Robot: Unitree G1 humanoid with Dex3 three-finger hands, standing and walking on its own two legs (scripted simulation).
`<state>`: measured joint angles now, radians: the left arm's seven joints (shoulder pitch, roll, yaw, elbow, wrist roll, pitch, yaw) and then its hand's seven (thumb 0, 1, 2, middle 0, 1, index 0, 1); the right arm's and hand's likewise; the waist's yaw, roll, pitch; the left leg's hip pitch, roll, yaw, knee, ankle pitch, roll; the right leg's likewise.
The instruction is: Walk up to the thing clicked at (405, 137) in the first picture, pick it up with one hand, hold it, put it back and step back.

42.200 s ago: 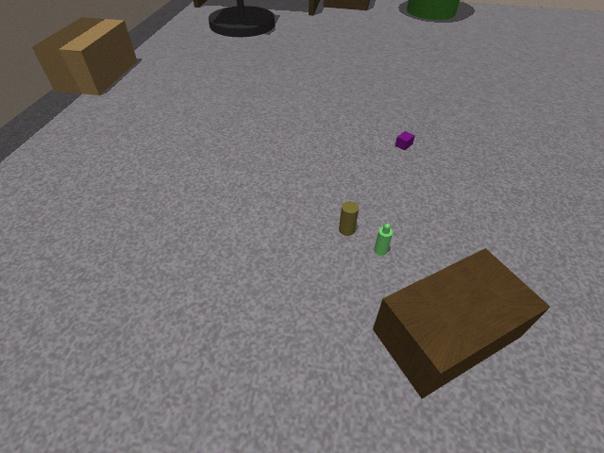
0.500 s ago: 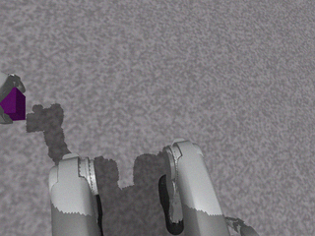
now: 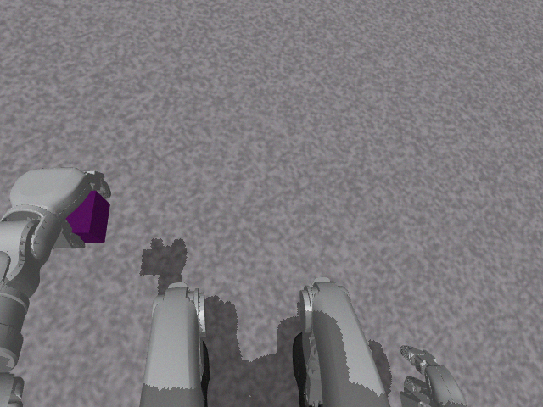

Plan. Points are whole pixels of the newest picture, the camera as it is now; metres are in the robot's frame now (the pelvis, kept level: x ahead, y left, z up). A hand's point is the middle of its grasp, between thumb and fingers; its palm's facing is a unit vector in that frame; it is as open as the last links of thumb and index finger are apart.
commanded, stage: lift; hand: left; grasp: from above
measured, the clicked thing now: (71, 217) +0.42 +0.30 -0.11
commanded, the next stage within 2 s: hold in 0.90 s
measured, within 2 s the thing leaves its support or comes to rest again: neither
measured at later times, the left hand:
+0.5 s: hand (4, 201) +0.35 +0.26 +0.11, palm faces -0.45 -0.08 -0.89, open 9.5 cm
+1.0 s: hand out of the picture +0.37 +0.24 +0.18, palm faces -0.46 -0.08 -0.89, open 9.5 cm
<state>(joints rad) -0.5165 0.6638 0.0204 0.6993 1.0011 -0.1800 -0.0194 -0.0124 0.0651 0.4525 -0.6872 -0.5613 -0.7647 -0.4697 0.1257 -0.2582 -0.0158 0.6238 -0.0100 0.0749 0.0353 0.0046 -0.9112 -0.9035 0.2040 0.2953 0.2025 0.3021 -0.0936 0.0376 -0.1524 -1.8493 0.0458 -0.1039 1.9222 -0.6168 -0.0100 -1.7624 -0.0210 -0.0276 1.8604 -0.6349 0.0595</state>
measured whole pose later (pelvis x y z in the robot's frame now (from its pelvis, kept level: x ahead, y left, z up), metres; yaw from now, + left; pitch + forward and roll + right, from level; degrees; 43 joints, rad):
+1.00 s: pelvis +0.06 +0.00 +0.25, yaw +2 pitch +9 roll -1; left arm -0.31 0.41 -0.19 0.81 1.00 -0.05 0.10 -0.02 0.07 0.45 -0.69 -0.56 -0.76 -0.48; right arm 0.25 -0.24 -0.04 0.74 0.04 0.01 -0.05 0.01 -0.91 -0.90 0.20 0.30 0.20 0.30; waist -0.04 0.04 -0.08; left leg -0.62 0.05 0.03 0.82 -0.36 -0.01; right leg -0.60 -0.03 0.02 0.79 -0.36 0.04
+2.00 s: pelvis +0.08 -0.01 +0.28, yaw +1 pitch +2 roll +0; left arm -0.24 0.41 -0.21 0.63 0.99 -0.05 -0.05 -0.02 0.06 0.45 -0.70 -0.55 -0.77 -0.47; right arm 0.18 -0.25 -0.04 0.68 0.06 0.09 -0.07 0.01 -0.90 -0.90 0.20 0.29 0.20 0.30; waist 0.00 0.05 -0.03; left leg -0.32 0.05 0.05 0.53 -0.25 -0.02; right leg -0.32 -0.03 0.03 0.56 -0.27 0.03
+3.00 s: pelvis +0.07 -0.01 +0.29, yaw +1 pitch +0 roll +1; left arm -0.24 0.42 -0.21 0.61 0.98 -0.06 -0.08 -0.02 0.06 0.45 -0.70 -0.55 -0.77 -0.47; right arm 0.17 -0.25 -0.03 0.68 0.06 0.09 -0.08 0.01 -0.91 -0.90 0.20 0.29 0.20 0.30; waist 0.01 0.05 -0.01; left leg -0.26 0.05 0.05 0.47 -0.21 -0.02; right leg -0.27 -0.03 0.03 0.50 -0.23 0.03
